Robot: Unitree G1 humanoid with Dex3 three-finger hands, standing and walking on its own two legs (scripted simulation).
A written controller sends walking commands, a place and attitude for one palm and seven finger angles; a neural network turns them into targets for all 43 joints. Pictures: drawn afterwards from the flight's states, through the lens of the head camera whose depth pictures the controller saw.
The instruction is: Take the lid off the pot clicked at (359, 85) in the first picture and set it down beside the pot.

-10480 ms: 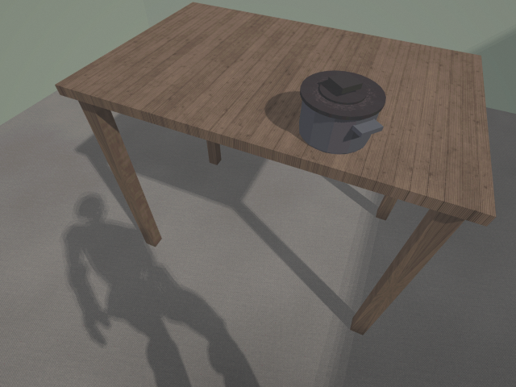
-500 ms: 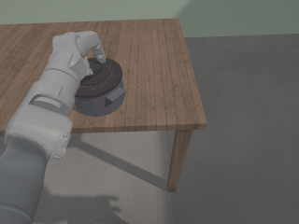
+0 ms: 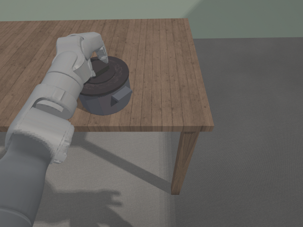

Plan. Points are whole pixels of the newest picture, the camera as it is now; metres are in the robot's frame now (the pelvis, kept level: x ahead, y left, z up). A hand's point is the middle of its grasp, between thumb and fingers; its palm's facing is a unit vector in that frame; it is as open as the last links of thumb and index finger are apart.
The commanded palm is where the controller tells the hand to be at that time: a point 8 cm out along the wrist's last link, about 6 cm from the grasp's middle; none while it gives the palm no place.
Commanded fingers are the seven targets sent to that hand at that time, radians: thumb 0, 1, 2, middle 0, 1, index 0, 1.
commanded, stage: lower the open fingers around the knob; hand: left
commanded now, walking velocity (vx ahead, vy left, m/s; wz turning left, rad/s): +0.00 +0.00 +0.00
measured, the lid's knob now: (97, 67) +0.51 +0.13 +0.16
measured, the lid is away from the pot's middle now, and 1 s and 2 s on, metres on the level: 0.00 0.00 0.00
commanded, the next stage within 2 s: close the fingers and squeeze the knob in 1.04 s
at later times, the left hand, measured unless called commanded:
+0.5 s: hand (91, 65) +0.48 +0.14 +0.19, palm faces -0.37 -0.07 -0.93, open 10.0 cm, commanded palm +0.47 +0.14 +0.23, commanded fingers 0.00 -0.35 1.60 -0.87 -0.08 -0.87 -0.08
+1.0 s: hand (91, 66) +0.48 +0.14 +0.19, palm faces -0.37 -0.07 -0.93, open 10.1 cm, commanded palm +0.48 +0.14 +0.23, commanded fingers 0.00 -0.35 1.60 -0.87 -0.08 -0.87 -0.08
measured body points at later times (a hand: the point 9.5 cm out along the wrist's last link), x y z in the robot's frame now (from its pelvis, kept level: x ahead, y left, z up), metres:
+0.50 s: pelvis +0.00 +0.00 +0.00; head +0.03 -0.02 +0.45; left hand +0.50 +0.14 +0.24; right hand +0.05 -0.27 -0.14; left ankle +0.03 +0.12 -0.73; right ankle -0.07 -0.12 -0.73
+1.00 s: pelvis +0.00 +0.00 +0.00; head +0.03 -0.02 +0.45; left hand +0.50 +0.14 +0.24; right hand +0.06 -0.27 -0.14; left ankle +0.03 +0.12 -0.73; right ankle -0.07 -0.12 -0.73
